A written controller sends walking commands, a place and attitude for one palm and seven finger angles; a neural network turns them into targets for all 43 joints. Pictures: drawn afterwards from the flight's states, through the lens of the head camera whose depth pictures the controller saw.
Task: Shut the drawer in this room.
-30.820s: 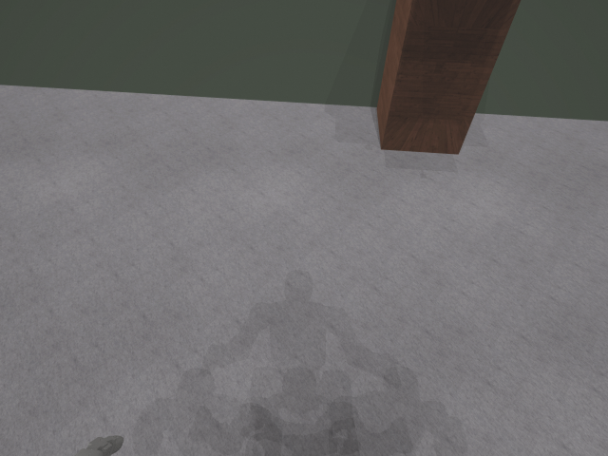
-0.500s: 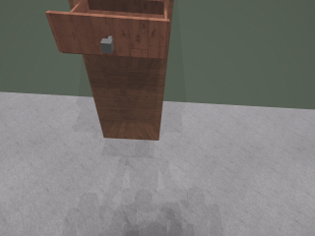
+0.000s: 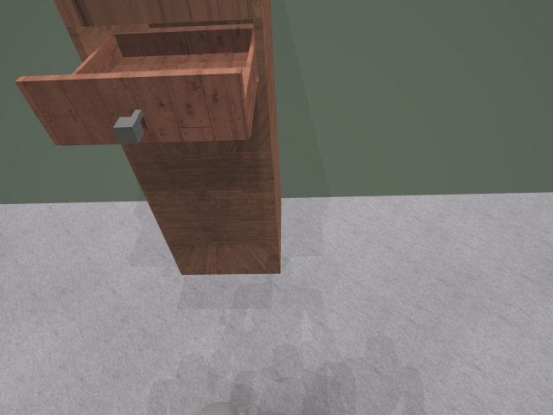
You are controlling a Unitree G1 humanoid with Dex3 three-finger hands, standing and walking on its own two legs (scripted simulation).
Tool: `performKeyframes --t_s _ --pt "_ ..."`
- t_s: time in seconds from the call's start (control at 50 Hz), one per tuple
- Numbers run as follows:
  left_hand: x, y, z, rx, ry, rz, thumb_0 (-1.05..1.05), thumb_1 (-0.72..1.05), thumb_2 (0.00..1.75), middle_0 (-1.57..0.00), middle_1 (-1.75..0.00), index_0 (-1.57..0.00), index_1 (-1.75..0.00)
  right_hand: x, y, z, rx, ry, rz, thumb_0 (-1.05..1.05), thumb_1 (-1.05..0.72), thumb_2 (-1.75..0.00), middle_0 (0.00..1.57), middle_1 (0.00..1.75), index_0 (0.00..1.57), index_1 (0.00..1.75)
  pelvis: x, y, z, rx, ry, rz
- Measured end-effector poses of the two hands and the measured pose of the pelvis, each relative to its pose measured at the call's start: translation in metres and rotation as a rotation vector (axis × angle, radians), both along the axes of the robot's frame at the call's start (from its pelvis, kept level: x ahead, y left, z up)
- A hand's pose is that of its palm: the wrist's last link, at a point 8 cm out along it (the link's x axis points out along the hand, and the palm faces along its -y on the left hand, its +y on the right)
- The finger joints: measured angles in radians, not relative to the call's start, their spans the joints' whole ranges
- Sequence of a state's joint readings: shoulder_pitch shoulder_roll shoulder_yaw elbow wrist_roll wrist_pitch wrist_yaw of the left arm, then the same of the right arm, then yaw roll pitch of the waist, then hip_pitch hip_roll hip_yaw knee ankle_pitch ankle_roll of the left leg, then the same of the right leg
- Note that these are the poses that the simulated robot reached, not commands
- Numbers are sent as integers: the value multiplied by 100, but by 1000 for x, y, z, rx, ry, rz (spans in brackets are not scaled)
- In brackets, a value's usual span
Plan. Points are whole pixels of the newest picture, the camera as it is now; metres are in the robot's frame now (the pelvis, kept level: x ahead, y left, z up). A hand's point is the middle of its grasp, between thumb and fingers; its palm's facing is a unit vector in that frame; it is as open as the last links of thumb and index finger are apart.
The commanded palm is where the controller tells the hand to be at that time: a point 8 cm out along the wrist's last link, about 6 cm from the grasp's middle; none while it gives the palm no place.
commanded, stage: take the last steps up to it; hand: left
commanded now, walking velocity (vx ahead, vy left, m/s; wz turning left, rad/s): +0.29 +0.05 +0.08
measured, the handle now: (132, 124) +0.54 +0.27 +0.17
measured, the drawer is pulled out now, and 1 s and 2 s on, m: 0.25 0.25 0.25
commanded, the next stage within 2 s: come to a stop and stand still in 0.38 s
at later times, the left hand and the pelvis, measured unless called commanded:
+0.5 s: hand out of the picture +0.14 +0.25 -0.19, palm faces +0.07 -0.98 -0.17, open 7.4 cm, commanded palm none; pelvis +0.16 +0.08 -0.01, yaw +0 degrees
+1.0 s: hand (167, 344) +0.29 +0.24 -0.17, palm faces +0.04 -0.96 -0.26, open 7.4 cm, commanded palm none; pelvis +0.21 +0.06 -0.01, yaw +1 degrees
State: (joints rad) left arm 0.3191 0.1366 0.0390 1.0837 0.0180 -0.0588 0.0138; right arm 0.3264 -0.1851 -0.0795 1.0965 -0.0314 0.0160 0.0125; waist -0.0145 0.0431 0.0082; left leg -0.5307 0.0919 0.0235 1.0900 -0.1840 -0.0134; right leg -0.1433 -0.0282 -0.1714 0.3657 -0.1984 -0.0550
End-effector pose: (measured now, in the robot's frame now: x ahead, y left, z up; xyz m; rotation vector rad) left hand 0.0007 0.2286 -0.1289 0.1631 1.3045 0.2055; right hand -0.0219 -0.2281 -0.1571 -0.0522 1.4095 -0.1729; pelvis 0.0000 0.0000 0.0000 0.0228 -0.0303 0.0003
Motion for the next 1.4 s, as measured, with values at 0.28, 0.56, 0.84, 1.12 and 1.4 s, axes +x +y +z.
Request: performKeyframes --t_s 0.28,0.56,0.84,1.12,1.4 --pt "-16 -1 -21 -139 250 163 0 91 90 -20 -30 -21 -30 194 43 13 -54 -156 181 1 -93 -90 20 30 20 30 91 43 -9 -45 41 41" --pt "190 86 -22 -38 42 17 0 91 90 -20 -30 -20 -29 246 77 17 -101 -158 84 -2 -95 -90 21 30 21 30 179 79 -5 -8 38 4" --pt "311 55 -12 39 -98 -72 0 91 90 -20 -30 -20 -30 247 56 -20 -12 58 10 0 -91 -90 21 30 21 30 221 47 -17 10 22 27" --pt "245 89 -18 37 -44 -7 0 90 90 -20 -30 -21 -30 289 58 4 -98 -161 94 0 -91 -90 20 30 20 30 197 78 -15 -1 32 25" --pt "175 132 -12 61 -40 -10 0 91 90 -20 -30 -20 -30 264 117 -1 -28 -331 87 -1 -93 -90 21 30 21 30 163 112 -21 3 -36 -14"
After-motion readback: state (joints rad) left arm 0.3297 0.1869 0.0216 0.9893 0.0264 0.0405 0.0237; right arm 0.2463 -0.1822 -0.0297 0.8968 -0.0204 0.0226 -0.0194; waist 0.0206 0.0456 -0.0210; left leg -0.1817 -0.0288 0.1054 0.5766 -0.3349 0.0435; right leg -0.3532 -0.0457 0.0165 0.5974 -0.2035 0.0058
